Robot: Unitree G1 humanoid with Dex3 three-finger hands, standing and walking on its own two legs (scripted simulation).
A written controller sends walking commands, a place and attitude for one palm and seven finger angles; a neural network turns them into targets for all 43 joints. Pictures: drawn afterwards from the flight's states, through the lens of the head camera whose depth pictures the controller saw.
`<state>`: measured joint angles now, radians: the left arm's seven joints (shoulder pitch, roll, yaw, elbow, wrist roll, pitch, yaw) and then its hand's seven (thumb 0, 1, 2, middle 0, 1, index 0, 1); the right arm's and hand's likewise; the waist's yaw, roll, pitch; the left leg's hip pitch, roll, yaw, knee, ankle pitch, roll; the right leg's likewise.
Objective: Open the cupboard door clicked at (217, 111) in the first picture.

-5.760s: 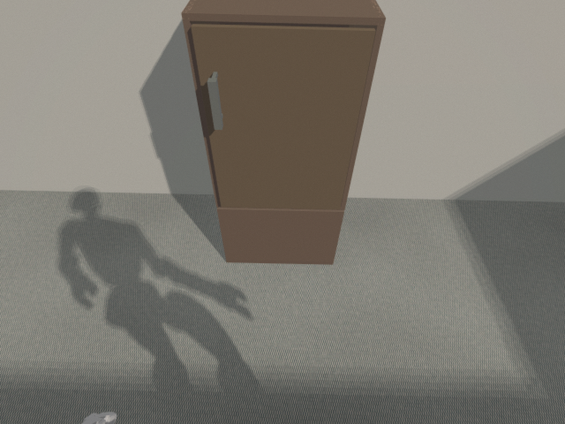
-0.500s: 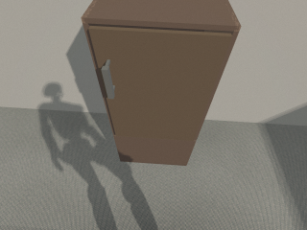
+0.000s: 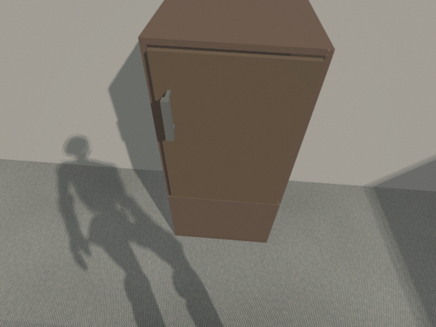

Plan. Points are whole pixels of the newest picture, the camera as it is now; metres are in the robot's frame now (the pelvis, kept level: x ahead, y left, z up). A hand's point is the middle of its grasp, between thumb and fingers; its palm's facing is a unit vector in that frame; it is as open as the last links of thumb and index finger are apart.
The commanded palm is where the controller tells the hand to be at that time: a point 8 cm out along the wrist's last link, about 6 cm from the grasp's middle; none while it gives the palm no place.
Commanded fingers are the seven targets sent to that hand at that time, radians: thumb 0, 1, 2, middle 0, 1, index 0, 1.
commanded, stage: come to a stop and stand still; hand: left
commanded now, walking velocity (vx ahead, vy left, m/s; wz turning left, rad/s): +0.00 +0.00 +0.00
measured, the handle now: (169, 115) +0.63 +0.18 +0.03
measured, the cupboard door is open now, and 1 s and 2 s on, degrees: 0 0 0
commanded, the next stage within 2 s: look again from close up in 0.06 s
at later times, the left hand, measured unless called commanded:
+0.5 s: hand out of the picture +0.01 +0.15 -0.18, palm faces +0.03 -0.99 -0.16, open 7.3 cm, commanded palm none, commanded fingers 0.00 0.90 0.90 -0.20 -0.30 -0.20 -0.30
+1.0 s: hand out of the picture +0.01 +0.14 -0.18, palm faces +0.06 -0.99 -0.14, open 7.3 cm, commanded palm none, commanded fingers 0.00 0.90 0.90 -0.20 -0.30 -0.20 -0.30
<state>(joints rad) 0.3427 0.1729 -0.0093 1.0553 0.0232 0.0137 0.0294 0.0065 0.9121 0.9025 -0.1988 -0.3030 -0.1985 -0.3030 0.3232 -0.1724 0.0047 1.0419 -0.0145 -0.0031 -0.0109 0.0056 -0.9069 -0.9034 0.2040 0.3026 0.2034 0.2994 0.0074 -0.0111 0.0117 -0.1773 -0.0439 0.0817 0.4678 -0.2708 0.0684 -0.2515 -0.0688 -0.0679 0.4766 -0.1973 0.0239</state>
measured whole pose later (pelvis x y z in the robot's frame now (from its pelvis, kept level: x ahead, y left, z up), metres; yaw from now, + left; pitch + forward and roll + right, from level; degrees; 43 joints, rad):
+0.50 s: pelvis +0.02 -0.02 +0.00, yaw +0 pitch -2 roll +0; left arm 0.31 0.14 -0.01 1.10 0.02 -0.01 0.04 0.02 0.93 0.90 -0.20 -0.30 -0.20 -0.30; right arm 0.30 -0.13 0.01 1.12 -0.01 -0.03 -0.03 0.01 -0.91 -0.90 0.20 0.30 0.20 0.30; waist 0.01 -0.02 0.02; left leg -0.14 -0.02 0.07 0.47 -0.30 0.04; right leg -0.22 -0.05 -0.08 0.48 -0.23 0.01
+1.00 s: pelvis +0.04 -0.02 -0.01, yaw +1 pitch -1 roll -1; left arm 0.37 0.13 0.01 1.09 0.03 0.00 0.02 0.01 0.91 0.90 -0.20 -0.30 -0.20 -0.30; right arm 0.36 -0.12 0.01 1.13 -0.02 -0.01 -0.02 0.00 -0.90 -0.90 0.20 0.30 0.20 0.30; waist 0.01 -0.01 0.00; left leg -0.15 -0.01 0.06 0.54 -0.37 0.04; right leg -0.22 -0.04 -0.09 0.54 -0.30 -0.01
